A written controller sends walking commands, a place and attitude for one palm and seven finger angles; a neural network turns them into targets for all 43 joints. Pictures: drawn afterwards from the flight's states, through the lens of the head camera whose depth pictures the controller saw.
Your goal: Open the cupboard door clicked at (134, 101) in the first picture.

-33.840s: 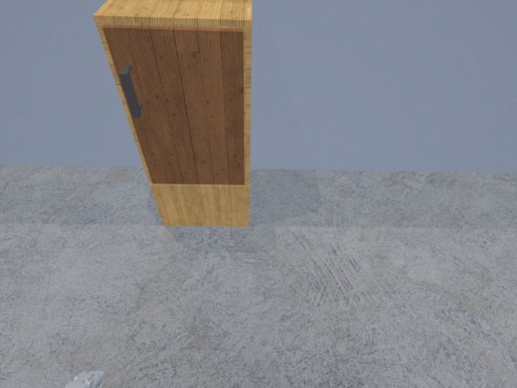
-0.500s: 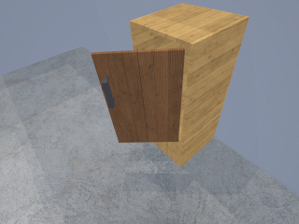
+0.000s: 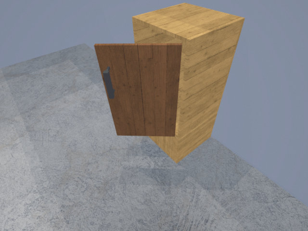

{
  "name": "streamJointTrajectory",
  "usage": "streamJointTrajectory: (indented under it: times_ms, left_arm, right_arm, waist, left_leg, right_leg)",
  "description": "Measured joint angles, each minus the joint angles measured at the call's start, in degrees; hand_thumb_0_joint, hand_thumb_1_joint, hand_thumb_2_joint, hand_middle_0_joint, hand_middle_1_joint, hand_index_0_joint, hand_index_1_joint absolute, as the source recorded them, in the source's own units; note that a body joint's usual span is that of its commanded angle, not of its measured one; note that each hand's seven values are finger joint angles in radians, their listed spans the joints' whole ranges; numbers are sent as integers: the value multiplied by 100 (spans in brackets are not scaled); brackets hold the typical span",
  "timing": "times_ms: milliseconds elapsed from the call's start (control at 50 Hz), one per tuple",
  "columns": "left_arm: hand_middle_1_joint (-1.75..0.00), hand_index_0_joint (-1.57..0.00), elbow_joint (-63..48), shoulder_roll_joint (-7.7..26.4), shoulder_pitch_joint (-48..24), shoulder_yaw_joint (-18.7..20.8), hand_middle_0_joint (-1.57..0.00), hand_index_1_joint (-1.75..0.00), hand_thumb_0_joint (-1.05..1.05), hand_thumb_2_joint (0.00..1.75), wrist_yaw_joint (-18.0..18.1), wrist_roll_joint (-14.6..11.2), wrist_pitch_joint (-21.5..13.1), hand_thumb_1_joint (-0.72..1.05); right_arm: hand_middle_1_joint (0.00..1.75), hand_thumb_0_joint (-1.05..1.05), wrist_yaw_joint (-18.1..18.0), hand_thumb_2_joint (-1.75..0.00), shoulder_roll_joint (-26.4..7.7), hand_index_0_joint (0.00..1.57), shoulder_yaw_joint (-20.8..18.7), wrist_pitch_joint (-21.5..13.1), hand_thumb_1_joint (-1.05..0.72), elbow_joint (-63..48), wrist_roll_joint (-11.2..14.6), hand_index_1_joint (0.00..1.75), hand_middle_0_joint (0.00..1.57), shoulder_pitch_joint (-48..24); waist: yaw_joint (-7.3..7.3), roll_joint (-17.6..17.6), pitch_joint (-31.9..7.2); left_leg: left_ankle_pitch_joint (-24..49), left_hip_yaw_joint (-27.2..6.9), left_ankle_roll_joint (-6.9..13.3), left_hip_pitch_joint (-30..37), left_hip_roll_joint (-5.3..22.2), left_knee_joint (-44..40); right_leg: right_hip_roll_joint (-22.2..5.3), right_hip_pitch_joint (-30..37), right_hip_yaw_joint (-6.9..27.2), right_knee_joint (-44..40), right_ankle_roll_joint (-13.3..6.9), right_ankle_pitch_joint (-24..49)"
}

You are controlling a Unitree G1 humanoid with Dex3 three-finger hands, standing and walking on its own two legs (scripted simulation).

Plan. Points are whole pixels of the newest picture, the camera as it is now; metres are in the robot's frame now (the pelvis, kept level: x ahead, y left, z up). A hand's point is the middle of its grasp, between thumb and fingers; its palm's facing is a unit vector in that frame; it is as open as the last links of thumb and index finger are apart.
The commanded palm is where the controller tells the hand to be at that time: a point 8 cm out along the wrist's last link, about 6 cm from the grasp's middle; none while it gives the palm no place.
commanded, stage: come to a stop and stand still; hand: left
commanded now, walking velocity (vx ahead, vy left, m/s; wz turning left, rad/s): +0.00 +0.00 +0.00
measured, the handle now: (110, 82) +0.75 +0.26 -0.02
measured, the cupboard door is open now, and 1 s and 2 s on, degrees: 48 48 48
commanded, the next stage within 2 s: look again from close up in 0.60 s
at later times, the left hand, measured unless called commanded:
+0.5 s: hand out of the picture -0.07 +0.13 -0.15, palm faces +0.05 -0.98 -0.20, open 7.3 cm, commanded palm none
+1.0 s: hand out of the picture -0.01 +0.17 -0.16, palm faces +0.04 -0.98 -0.19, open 7.3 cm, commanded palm none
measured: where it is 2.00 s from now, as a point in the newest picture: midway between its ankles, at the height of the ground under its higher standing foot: outside the picture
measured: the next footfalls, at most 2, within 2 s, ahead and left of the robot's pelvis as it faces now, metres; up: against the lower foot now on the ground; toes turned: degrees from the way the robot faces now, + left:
left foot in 0.10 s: -0.04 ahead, +0.10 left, +0.00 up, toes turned +3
right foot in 0.36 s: -0.03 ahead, -0.10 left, +0.00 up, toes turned -2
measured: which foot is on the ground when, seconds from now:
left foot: up 0.00-0.08, down 0.10-0.36, up 0.38-0.74, down 0.76-1.00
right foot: down 0.00-0.10, up 0.12-0.34, down 0.36-1.00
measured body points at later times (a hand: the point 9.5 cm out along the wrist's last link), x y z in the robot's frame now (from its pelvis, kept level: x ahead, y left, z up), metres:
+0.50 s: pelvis -0.05 -0.03 +0.01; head -0.03 -0.06 +0.46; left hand -0.08 +0.18 -0.13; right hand -0.06 -0.24 -0.16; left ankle -0.06 +0.10 -0.67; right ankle -0.08 -0.10 -0.73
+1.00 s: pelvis -0.01 +0.00 +0.01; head +0.01 -0.01 +0.46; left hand -0.01 +0.22 -0.15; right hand +0.05 -0.22 -0.15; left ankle +0.00 +0.12 -0.73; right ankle -0.07 -0.10 -0.73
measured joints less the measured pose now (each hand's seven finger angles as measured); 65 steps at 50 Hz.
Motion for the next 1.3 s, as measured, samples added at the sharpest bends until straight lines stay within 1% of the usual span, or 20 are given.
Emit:
streamJointTrajectory:
  times_ms: [40,100,140,160,200,240,280,320,360,420,460,520,580,640,720,760,820,880,1060,1300]
  left_arm:
    - [-30,-20,-61,44,-95,38,-20,-30,1,90,14,22,-3,91]
    - [-30,-20,-269,152,-327,96,-20,-30,1,90,95,13,-33,92]
    - [-30,-20,-324,367,-472,181,-20,-30,1,90,120,-65,-63,93]
    - [-30,-20,-341,414,-490,206,-20,-30,1,90,105,-82,-67,93]
    - [-29,-20,-316,393,-525,203,-20,-30,1,90,35,-83,-34,93]
    - [-29,-20,-353,310,-541,163,-20,-30,1,90,-53,-70,-58,93]
    - [-29,-20,-406,222,-506,110,-20,-30,1,90,-125,-60,-141,93]
    - [-29,-20,-428,164,-435,70,-20,-30,1,90,-161,-62,-250,92]
    - [-29,-20,-440,161,-322,41,-20,-30,0,90,-167,-64,-394,92]
    - [-29,-20,-283,28,-296,-26,-20,-30,0,90,-99,-67,-543,92]
    - [-29,-20,-178,-74,-199,-79,-20,-30,0,90,-79,-79,-609,91]
    - [-29,-20,-15,-193,-46,-130,-20,-30,0,90,-72,-93,-627,91]
    - [-29,-20,105,-241,11,-142,-20,-30,0,90,-102,-84,-598,91]
    - [-30,-20,160,-231,-32,-138,-20,-30,0,90,-130,-66,-567,91]
    - [-30,-20,185,-149,-126,-119,-20,-30,0,90,-117,-63,-523,91]
    - [-30,-20,189,-127,-142,-121,-20,-30,0,90,-99,-79,-492,91]
    - [-30,-20,203,2,-326,-90,-20,-30,0,90,-40,-89,-437,91]
    - [-29,-20,203,26,-444,-108,-20,-30,0,90,-35,-103,-458,91]
    - [-29,-20,263,145,-620,-178,-20,-30,0,90,-8,-125,-481,92]
    - [-29,-20,300,221,-703,-202,-20,-30,0,90,27,-148,-483,92]
  right_arm:
    - [30,0,-9,-90,58,19,22,-80,-91,-70,17,30,20,132]
    - [30,0,-52,-90,131,19,76,-180,-91,-98,11,30,20,350]
    - [30,0,-140,-90,338,19,127,-149,-91,35,-27,30,20,336]
    - [30,0,-177,-90,393,19,156,-128,-91,69,-32,30,20,390]
    - [30,0,-215,-90,401,19,177,-123,-91,203,-29,30,20,564]
    - [30,0,-192,-90,358,19,190,-128,-91,335,-40,30,20,686]
    - [30,0,-156,-90,299,19,196,-167,-91,414,-59,30,20,721]
    - [30,1,-132,-90,248,20,212,-217,-91,419,-73,30,20,691]
    - [30,1,-108,-90,236,20,235,-269,-91,364,-51,30,20,663]
    - [30,1,-67,-90,148,20,214,-250,-91,337,-2,30,20,446]
    - [30,1,-38,-90,75,20,192,-229,-91,324,-3,30,20,278]
    - [30,1,-4,-90,-11,20,157,-225,-91,257,26,30,20,37]
    - [30,1,8,-90,-59,19,133,-214,-91,184,63,30,20,-141]
    - [30,0,-8,-90,-88,19,126,-213,-91,157,85,30,20,-292]
    - [30,0,-62,-90,-75,19,162,-290,-92,157,90,30,20,-437]
    - [30,0,-92,-90,-96,19,188,-393,-91,145,73,30,20,-422]
    - [30,0,-157,-90,57,19,240,-394,-92,214,35,30,20,-483]
    - [30,0,-228,-90,60,20,250,-386,-94,245,44,30,20,-541]
    - [30,-1,-234,-90,9,20,280,-403,-95,429,67,30,20,-611]
    - [30,0,-203,-90,60,20,374,-357,-93,863,61,30,20,-262]
  waist:
    - [0,-66,-154]
    - [21,-60,-217]
    - [58,-467,16]
    - [68,-544,74]
    - [66,-439,29]
    - [91,-224,-5]
    - [98,0,1]
    - [82,164,35]
    - [70,192,58]
    - [35,393,275]
    - [20,408,368]
    - [6,315,414]
    - [24,189,401]
    - [100,92,400]
    - [194,4,370]
    - [184,121,290]
    - [228,-66,315]
    - [235,-17,302]
    - [70,67,265]
    - [-3,22,299]
  left_leg:
    - [-349,84,73,627,9,-779]
    - [-171,127,215,1735,42,-2860]
    - [27,350,179,1904,-154,-3117]
    - [69,426,155,1933,-188,-3117]
    - [114,432,155,1891,-170,-3118]
    - [196,362,182,1825,-144,-3198]
    - [297,296,185,1753,-98,-3295]
    - [336,283,153,1647,-24,-3292]
    - [212,325,108,1409,36,-3007]
    - [-440,27,171,753,153,-1660]
    - [-357,-46,125,341,159,-892]
    - [101,-37,24,-66,234,-518]
    - [429,-14,-78,-177,329,-852]
    - [520,1,-144,-16,371,-1545]
    - [902,14,-165,606,332,-2801]
    - [1176,-46,-98,965,409,-3315]
    - [813,6,-57,986,265,-3137]
    - [792,41,-46,1052,249,-3189]
    - [867,188,-1,1287,200,-3544]
    - [891,191,-16,1479,188,-3730]
  right_leg:
    - [35,-71,-24,-163,10,97]
    - [212,-419,-107,108,68,-333]
    - [219,-717,217,1013,142,-1112]
    - [272,-850,265,1653,169,-1249]
    - [343,-971,232,2698,199,-1150]
    - [279,-850,149,3189,141,-1103]
    - [148,-461,24,2814,75,-1300]
    - [61,82,-103,1871,46,-1586]
    - [25,698,-138,656,20,-1547]
    - [234,795,-264,412,-105,-1431]
    - [276,981,-308,95,-145,-1245]
    - [290,1267,-282,-474,-165,-940]
    - [270,1464,-276,-854,-160,-771]
    - [241,1571,-284,-998,-133,-739]
    - [214,1539,-283,-734,-57,-961]
    - [309,1427,-344,-377,-10,-1216]
    - [150,1406,-304,-120,51,-1439]
    - [131,1503,-270,-266,95,-1385]
    - [78,1673,-127,-587,159,-1276]
    - [72,1873,-125,-794,154,-1240]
